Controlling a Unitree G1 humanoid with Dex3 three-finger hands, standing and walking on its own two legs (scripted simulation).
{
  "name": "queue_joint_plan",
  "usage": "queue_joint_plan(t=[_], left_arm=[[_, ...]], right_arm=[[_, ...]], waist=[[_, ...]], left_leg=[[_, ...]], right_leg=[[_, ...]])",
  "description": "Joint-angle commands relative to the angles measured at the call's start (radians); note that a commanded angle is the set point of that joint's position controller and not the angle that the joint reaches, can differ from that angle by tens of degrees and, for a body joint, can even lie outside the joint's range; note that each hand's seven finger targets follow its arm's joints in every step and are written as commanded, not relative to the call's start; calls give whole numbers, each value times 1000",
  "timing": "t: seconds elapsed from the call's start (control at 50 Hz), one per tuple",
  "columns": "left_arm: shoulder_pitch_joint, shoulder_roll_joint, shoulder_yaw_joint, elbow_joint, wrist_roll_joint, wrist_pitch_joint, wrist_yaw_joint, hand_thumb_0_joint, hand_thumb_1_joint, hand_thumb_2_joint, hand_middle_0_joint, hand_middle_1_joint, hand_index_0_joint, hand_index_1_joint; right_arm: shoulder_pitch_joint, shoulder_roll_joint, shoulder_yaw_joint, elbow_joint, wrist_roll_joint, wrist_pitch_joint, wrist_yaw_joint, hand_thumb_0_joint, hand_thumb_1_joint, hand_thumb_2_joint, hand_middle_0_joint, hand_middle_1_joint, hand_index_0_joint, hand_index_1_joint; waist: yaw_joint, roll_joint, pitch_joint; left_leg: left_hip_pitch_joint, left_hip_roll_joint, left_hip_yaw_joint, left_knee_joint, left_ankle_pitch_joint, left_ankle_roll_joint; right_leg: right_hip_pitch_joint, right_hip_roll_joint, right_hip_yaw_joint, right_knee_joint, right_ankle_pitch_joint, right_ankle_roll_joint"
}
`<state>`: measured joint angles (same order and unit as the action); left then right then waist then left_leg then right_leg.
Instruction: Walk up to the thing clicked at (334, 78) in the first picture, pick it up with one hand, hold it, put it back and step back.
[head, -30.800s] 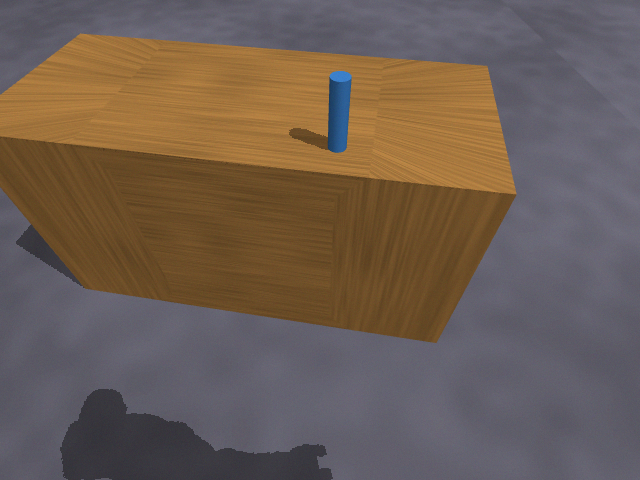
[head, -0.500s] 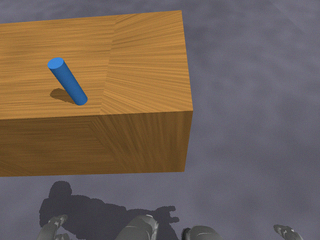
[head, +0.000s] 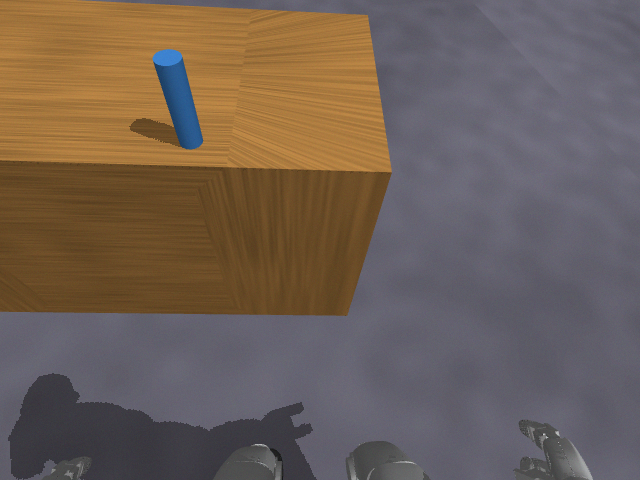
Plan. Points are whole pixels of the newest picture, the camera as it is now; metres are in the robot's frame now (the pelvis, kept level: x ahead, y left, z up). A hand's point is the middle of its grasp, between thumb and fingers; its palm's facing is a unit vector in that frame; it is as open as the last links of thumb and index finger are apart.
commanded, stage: step back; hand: left
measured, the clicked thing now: (180, 103) +0.66 +0.27 +0.02
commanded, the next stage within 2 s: none
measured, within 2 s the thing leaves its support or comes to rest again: neither
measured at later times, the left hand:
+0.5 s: hand out of the picture -0.02 +0.27 -0.14, palm faces +0.02 -0.90 -0.43, open 7.4 cm
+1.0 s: hand out of the picture -0.26 +0.26 -0.15, palm faces -0.05 -0.91 -0.41, open 7.4 cm
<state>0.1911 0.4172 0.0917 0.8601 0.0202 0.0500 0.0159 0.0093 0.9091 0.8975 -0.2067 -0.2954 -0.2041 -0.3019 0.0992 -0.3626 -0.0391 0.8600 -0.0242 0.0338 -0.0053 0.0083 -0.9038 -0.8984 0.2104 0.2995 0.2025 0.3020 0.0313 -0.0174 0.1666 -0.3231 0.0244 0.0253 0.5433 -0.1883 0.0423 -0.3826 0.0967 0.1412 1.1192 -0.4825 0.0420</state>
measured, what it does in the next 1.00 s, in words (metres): walks backwards: right foot, then left foot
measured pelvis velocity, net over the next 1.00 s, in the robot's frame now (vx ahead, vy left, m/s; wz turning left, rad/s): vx -0.33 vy -0.01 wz -0.05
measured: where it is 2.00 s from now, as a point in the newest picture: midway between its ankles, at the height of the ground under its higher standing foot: outside the picture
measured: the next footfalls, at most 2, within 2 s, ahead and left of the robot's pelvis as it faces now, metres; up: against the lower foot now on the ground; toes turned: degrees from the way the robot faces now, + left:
right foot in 0.14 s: -0.04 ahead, -0.14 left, +0.00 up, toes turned +0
left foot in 0.50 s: -0.16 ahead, +0.12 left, +0.00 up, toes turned +0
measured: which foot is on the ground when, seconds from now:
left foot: down 0.00-0.18, up 0.20-0.48, down 0.50-0.94, up 0.96-1.00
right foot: up 0.00-0.12, down 0.14-0.54, up 0.56-0.88, down 0.90-1.00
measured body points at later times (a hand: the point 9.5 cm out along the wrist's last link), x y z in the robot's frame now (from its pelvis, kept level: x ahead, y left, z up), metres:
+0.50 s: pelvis -0.16 +0.00 -0.02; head -0.10 +0.00 +0.43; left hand -0.03 +0.32 -0.11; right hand -0.11 -0.33 -0.14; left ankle -0.20 +0.12 -0.73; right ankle -0.08 -0.14 -0.73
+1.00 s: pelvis -0.33 -0.01 -0.01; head -0.27 -0.03 +0.43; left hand -0.26 +0.30 -0.12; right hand -0.19 -0.33 -0.13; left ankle -0.24 +0.11 -0.70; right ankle -0.33 -0.13 -0.73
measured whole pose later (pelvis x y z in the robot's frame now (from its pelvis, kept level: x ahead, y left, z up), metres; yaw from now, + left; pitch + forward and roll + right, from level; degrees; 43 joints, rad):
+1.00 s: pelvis -0.33 -0.01 -0.01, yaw -3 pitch -2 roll +0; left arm 0.20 0.36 0.05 0.89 0.05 0.04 -0.01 0.01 0.91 0.90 -0.21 -0.30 -0.21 -0.30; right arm 0.07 -0.40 -0.05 0.85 -0.01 0.07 -0.02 0.01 -0.91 -0.90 0.21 0.30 0.20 0.30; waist 0.05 0.05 0.16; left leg -0.49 -0.02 -0.07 0.88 -0.46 0.00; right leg -0.26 0.03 0.03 0.66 -0.36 -0.02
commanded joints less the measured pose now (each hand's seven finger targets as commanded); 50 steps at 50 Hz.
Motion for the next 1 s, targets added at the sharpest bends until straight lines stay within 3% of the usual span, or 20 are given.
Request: queue_joint_plan(t=[0.0, 0.1, 0.14, 0.16, 0.18, 0.24, 0.38, 0.44, 0.48, 0.52, 0.54, 0.56, 0.62, 0.74, 0.8, 0.88, 0.9, 0.92, 0.94, 0.98], left_arm=[[11, 128, 28, -79, -4, -30, 6, 0, 900, 900, -200, -300, -200, -300], [200, 147, 41, 15, 11, -40, 0, 0, 900, 900, -200, -300, -200, -300], [131, 260, 74, -27, 34, -43, -3, 0, 900, 900, -200, -300, -200, -300], [19, 354, 87, -72, 34, -35, -5, 0, 900, 900, -200, -300, -200, -300], [-71, 342, 85, -104, 31, -40, 2, 0, 900, 900, -200, -300, -200, -300], [-169, 200, 56, -131, 21, -48, 9, 0, 900, 900, -200, -300, -200, -300], [4, 191, 62, -119, 24, -30, 26, 0, 900, 900, -200, -300, -200, -300], [-51, 200, 55, -137, 8, -18, 26, 0, 900, 900, -200, -300, -200, -300], [-72, 189, 32, -150, -1, -2, 17, 0, 900, 900, -200, -300, -200, -300], [-70, 125, 16, -160, -13, 2, 18, 0, 900, 900, -200, -300, -200, -300], [-157, 169, 40, -167, 2, 5, 34, 0, 900, 900, -200, -300, -200, -300], [-157, 186, 41, -146, 3, 8, 34, 0, 900, 900, -200, -300, -200, -300], [-50, 161, 36, -93, -22, 12, 18, 0, 900, 900, -200, -300, -200, -300], [-45, 137, 19, -99, 2, -16, 13, 0, 900, 900, -200, -300, -200, -300], [-28, 142, 21, -85, 7, -25, 5, 0, 900, 900, -200, -300, -200, -300], [97, 168, 33, -19, 22, -35, -1, 0, 900, 900, -200, -300, -200, -300], [97, 232, 51, -30, 33, -38, -2, 0, 900, 900, -200, -300, -200, -300], [18, 310, 72, -58, 26, -30, -8, 0, 900, 900, -200, -300, -200, -300], [-51, 343, 73, -92, 28, -35, -3, 0, 900, 900, -200, -300, -200, -300], [-116, 263, 49, -113, 24, -39, 3, 0, 900, 900, -200, -300, -200, -300]], right_arm=[[45, -259, -79, -71, -2, -9, -15, 0, -900, -900, 200, 300, 200, 300], [-41, -277, -85, -93, 7, 19, -5, 0, -900, -900, 200, 300, 200, 300], [-20, -197, -65, -102, 16, 19, 0, 0, -900, -900, 200, 300, 200, 300], [-56, -209, -76, -98, 11, 24, -16, 0, -900, -900, 200, 300, 200, 300], [-34, -253, -92, -79, 7, 28, -20, 0, -900, -900, 200, 300, 200, 300], [97, -223, -77, -14, 24, 19, -12, 0, -900, -900, 200, 300, 200, 300], [69, -202, -51, -54, 5, -8, -29, 0, -900, -900, 200, 300, 200, 300], [176, -199, -58, -21, -1, -17, -25, 0, -900, -900, 200, 300, 200, 300], [216, -223, -76, 7, -5, -22, -22, 0, -900, -900, 200, 300, 200, 300], [137, -357, -101, -30, -29, -16, -13, 0, -900, -900, 200, 300, 200, 300], [132, -429, -112, -48, -29, -13, -9, 0, -900, -900, 200, 300, 200, 300], [78, -379, -105, -49, -27, -18, -15, 0, -900, -900, 200, 300, 200, 300], [-11, -271, -68, -73, -24, -25, -27, 0, -900, -900, 200, 300, 200, 300], [77, -249, -72, -70, -1, -17, -28, 0, -900, -900, 200, 300, 200, 300], [76, -278, -80, -80, -10, -4, -21, 0, -900, -900, 200, 300, 200, 300], [-9, -262, -66, -98, 7, 13, -14, 0, -900, -900, 200, 300, 200, 300], [-14, -219, -54, -112, 12, 10, -12, 0, -900, -900, 200, 300, 200, 300], [-34, -199, -54, -120, 12, 9, -24, 0, -900, -900, 200, 300, 200, 300], [-30, -228, -71, -113, 14, 13, -35, 0, -900, -900, 200, 300, 200, 300], [17, -253, -72, -73, 16, 15, -28, 0, -900, -900, 200, 300, 200, 300]], waist=[[-63, 196, -224], [9, 181, -284], [1, -161, -172], [41, -284, -97], [9, -272, -20], [-82, -105, -67], [37, -193, -197], [-5, -210, -266], [-35, -105, -278], [-12, 247, -229], [-94, 303, -201], [-66, 232, -138], [18, 147, -122], [-47, 166, -193], [-58, 210, -264], [6, 142, -309], [9, -48, -273], [34, -219, -217], [31, -263, -164], [-19, -138, -116]], left_leg=[[275, 239, -214, -110, 249, 205], [77, 211, -201, -53, 22, 107], [-223, -25, -99, 195, -317, -23], [-152, -111, -136, 472, -420, -61], [-99, -67, -220, 628, -373, -61], [-129, -164, -223, 667, -209, -49], [-220, -72, -137, 362, -373, -80], [-41, -22, -81, 34, -252, -40], [111, -29, -72, -166, 67, -20], [217, 289, -491, -183, 346, 133], [9, 383, -590, -215, 318, 260], [-70, 371, -551, -227, 269, 263], [21, 179, -236, -131, 375, 135], [296, 237, -246, -59, 446, 212], [279, 229, -232, -26, 408, 190], [64, 165, -199, 67, 159, 74], [-106, 43, -160, 187, -67, 17], [-157, -110, -87, 385, -388, -40], [-101, -70, -164, 566, -451, -49], [-59, -101, -209, 656, -355, -39]], right_leg=[[-20, -64, -59, -269, -29, 9], [258, -78, -137, -677, 213, -55], [216, -331, 306, -820, 32, -171], [-86, -515, 439, -914, -51, -328], [-236, -540, 480, -952, -115, -347], [-51, -277, 44, -790, 247, -176], [388, -378, 90, -638, 619, -253], [373, -368, 56, -526, 716, -215], [241, -280, -20, -422, 605, -141], [-143, -27, -153, -142, -112, -56], [-60, -24, -12, 26, -229, -41], [-32, -29, 41, 115, -169, -50], [-118, 20, 70, 213, -9, -63], [-113, -48, -19, -143, -42, 2], [14, -81, -102, -383, -12, -12], [258, -110, -61, -710, 280, -75], [274, -258, 180, -727, 281, -127], [132, -437, 315, -789, 312, -283], [-52, -533, 422, -817, 365, -359], [-93, -419, 217, -777, 439, -292]])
